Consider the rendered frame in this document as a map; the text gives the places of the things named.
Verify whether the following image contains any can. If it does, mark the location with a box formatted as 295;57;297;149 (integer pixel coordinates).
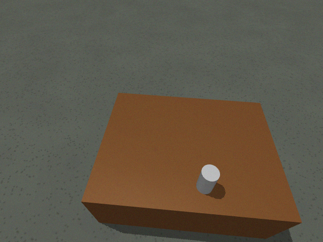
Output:
196;164;220;194

